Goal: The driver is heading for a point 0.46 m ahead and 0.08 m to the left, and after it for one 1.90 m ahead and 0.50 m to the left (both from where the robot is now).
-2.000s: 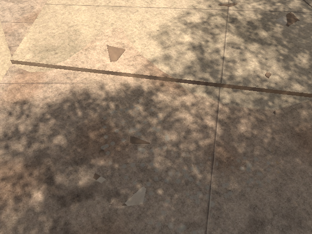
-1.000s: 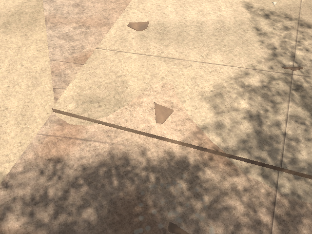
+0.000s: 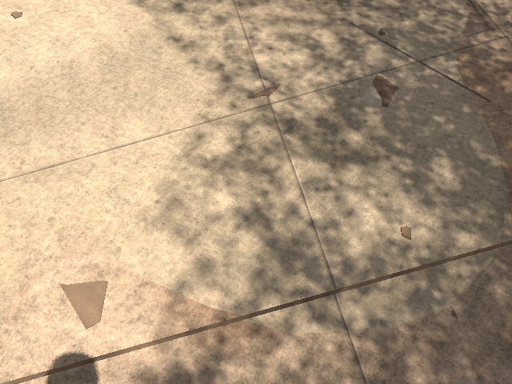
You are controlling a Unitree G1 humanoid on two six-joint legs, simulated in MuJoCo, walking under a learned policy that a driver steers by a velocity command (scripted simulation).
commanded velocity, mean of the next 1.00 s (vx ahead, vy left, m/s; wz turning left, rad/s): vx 0.13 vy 0.00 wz -0.09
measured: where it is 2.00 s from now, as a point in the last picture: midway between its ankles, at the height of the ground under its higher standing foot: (272, 352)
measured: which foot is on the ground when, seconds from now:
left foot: down 0.00-0.14, up 0.16-0.40, down 0.42-1.00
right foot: up 0.00-0.12, down 0.14-0.88, up 0.90-1.00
